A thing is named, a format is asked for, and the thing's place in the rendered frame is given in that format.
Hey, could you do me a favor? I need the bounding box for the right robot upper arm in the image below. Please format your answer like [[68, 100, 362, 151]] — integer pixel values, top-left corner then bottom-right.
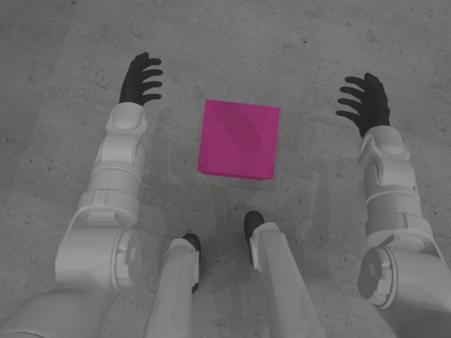
[[357, 245, 451, 338]]

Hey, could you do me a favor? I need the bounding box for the left robot upper arm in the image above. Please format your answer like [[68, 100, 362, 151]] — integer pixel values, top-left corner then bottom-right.
[[0, 226, 142, 338]]

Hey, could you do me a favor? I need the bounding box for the robot left forearm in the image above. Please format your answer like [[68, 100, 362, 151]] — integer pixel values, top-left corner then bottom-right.
[[55, 102, 149, 282]]

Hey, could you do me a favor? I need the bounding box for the robot right hand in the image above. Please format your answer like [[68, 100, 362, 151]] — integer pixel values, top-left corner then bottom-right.
[[336, 73, 390, 139]]

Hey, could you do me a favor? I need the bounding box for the carton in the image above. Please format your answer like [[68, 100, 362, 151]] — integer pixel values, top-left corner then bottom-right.
[[197, 99, 280, 180]]

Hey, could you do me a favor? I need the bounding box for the right robot foot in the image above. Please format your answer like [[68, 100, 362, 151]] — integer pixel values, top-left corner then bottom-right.
[[245, 211, 264, 266]]

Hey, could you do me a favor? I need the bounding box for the robot left hand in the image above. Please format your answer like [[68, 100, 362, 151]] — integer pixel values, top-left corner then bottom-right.
[[119, 52, 163, 106]]

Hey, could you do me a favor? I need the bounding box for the left robot thigh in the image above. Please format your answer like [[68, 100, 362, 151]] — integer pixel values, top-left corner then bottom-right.
[[142, 246, 199, 338]]

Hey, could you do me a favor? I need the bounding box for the robot right forearm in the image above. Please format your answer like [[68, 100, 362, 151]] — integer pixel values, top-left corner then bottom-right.
[[359, 125, 451, 276]]

